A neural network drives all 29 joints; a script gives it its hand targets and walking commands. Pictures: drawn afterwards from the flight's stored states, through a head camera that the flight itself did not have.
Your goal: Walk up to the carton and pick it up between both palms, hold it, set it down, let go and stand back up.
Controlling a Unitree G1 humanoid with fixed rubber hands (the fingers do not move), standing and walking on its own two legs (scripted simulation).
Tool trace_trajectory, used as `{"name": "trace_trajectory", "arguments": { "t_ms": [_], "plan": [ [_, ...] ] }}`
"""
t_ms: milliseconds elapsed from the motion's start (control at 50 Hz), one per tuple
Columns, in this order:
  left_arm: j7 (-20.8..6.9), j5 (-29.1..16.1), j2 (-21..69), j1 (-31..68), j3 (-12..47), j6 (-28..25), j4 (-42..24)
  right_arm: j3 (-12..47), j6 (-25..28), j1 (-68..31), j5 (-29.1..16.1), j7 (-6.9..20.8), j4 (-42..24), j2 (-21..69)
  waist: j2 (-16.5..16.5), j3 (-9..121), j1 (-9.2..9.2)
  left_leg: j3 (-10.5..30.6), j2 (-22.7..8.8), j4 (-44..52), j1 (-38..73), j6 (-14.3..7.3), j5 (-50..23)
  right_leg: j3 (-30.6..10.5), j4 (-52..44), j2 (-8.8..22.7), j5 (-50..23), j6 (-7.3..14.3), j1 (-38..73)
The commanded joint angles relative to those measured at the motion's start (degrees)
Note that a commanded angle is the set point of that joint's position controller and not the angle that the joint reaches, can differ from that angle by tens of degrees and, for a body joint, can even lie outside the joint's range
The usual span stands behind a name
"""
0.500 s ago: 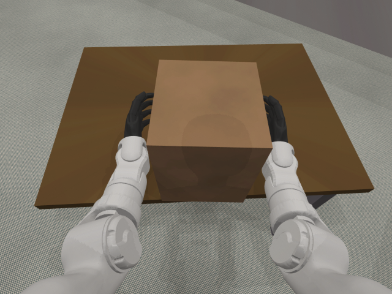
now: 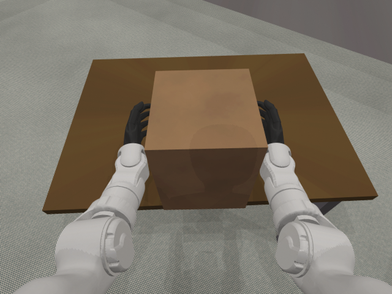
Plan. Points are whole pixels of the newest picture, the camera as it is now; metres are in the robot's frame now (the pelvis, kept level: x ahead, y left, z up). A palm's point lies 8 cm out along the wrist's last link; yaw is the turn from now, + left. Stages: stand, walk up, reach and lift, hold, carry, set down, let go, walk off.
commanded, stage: reach and lift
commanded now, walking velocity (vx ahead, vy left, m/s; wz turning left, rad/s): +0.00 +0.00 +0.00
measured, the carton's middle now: (203, 144) +0.46 -0.02 +0.01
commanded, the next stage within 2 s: none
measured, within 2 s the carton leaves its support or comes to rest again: leaves its support in 0.02 s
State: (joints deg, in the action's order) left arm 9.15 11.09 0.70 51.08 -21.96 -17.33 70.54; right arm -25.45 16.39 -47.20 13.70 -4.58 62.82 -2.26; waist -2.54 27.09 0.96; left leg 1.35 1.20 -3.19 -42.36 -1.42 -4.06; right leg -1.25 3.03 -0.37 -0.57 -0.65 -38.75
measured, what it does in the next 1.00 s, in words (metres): stands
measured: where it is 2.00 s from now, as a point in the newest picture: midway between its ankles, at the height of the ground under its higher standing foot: outside the picture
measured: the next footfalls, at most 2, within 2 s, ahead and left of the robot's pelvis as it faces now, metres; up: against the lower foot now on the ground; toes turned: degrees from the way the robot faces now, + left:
none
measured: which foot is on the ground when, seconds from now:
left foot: down 0.00-1.00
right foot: down 0.00-1.00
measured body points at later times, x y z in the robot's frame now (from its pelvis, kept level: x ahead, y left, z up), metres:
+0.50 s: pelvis -0.02 +0.00 +0.00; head -0.02 +0.00 +0.45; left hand +0.42 +0.15 +0.13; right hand +0.43 -0.14 +0.15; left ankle +0.00 +0.10 -0.74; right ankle -0.03 -0.13 -0.74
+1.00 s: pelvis -0.03 +0.00 +0.01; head -0.06 +0.01 +0.46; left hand +0.38 +0.18 +0.19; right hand +0.41 -0.11 +0.22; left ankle +0.00 +0.10 -0.74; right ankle -0.03 -0.13 -0.74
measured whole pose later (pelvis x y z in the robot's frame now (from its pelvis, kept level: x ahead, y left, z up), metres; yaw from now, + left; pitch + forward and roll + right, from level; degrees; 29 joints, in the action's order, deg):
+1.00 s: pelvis -0.03 +0.00 +0.01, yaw +1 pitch +15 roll -1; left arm 7.3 8.6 -0.6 47.0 -17.2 18.1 43.9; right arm -11.1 -13.2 -54.6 0.0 -7.8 54.0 -4.5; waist 0.4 21.6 1.9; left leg 1.6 1.3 -9.7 -24.7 -1.5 -0.5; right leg -0.1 7.6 -0.4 2.2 -0.4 -20.0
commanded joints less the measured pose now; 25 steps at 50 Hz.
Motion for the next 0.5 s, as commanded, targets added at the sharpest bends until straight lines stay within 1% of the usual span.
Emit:
{"name": "trace_trajectory", "arguments": {
  "t_ms": [0, 100, 120, 160, 180, 240, 300, 360, 420, 440, 480],
  "plan": [
    [-7.5, 1.0, 31.9, 35.5, 16.5, -2.0, -5.4, 20.0, 3.8, -40.8, 0.9, 8.1, -7.1, 35.0, 5.3, 39.9, -1.92, -1.4, 0.9, -12.2, 31.1, 1.0, -28.4, 3.6, 12.1, -1.9, -32.0, -0.9, 24.0],
    [-8.0, -2.6, 34.4, 39.2, 21.8, -1.3, -9.2, 24.8, 2.6, -42.7, -2.8, 7.6, -9.3, 38.6, 4.5, 40.4, -2.13, -0.4, 0.7, -15.0, 31.7, 0.6, -27.0, 3.1, 15.3, -1.3, -32.7, -1.2, 23.9],
    [-8.0, -3.2, 34.8, 40.8, 23.1, -1.1, -10.1, 25.1, 2.2, -43.5, -3.1, 7.6, -9.3, 38.9, 4.1, 40.3, -2.5, -0.1, 0.6, -15.4, 32.1, 0.6, -25.9, 3.2, 15.8, -1.4, -31.1, -1.2, 23.1],
    [-8.1, -4.3, 35.9, 42.5, 25.3, -0.5, -12.2, 26.4, 1.3, -44.3, -4.5, 7.5, -10.0, 40.1, 3.0, 39.9, -2.54, 0.3, 0.5, -17.0, 33.8, 0.8, -25.6, 3.0, 16.3, -1.3, -28.8, -0.9, 21.1],
    [-8.1, -4.6, 36.1, 42.6, 25.8, 0.0, -12.7, 27.2, 0.8, -44.2, -5.3, 7.3, -10.5, 40.9, 2.8, 39.2, -2.24, 0.5, 0.5, -17.6, 34.4, 0.7, -24.8, 2.8, 16.5, -1.2, -27.4, -0.8, 20.2],
    [-8.2, -5.3, 36.3, 44.4, 26.9, 1.3, -15.1, 27.0, -1.5, -44.5, -6.4, 7.0, -10.2, 41.4, 1.3, 35.3, -2.62, 0.9, 0.4, -18.5, 34.6, 0.8, -21.2, 2.5, 16.2, -1.3, -20.9, -0.4, 17.4],
    [-8.1, -5.0, 36.1, 45.6, 26.2, 3.4, -16.4, 25.8, -4.4, -45.0, -6.8, 6.6, -10.7, 41.0, 0.5, 31.1, -2.23, 1.1, 0.4, -19.1, 35.3, 0.9, -16.6, 2.4, 15.2, -1.4, -12.5, 0.4, 14.3],
    [-7.7, -4.9, 35.6, 47.4, 24.7, 5.7, -17.8, 23.6, -7.4, -46.2, -6.4, 6.9, -11.2, 40.3, 0.5, 27.8, -1.56, 1.0, 0.0, -18.9, 35.2, 0.9, -11.4, 2.8, 14.0, -1.2, -4.5, 1.0, 11.0],
    [-7.3, -4.2, 35.0, 49.3, 22.2, 8.3, -18.1, 21.3, -10.4, -48.4, -6.0, 7.4, -10.7, 39.5, 0.9, 25.0, -0.48, 0.6, -0.3, -18.2, 34.1, 0.8, -7.3, 3.1, 13.0, -1.0, 0.5, 1.3, 9.5],
    [-7.3, -4.0, 35.0, 49.2, 21.4, 9.2, -18.2, 21.1, -11.2, -48.9, -6.2, 7.5, -11.0, 39.4, 1.2, 24.8, -0.05, 0.4, -0.3, -17.9, 34.1, 0.8, -6.8, 3.2, 12.8, -0.9, 1.0, 1.4, 9.8],
    [-7.1, -3.9, 34.8, 50.3, 20.4, 10.7, -18.5, 20.3, -12.8, -50.4, -6.2, 7.7, -10.5, 39.0, 1.9, 24.9, 0.17, 0.1, -0.5, -17.3, 34.0, 0.6, -6.1, 3.5, 12.3, -0.9, 1.7, 1.5, 10.5]
  ]
}}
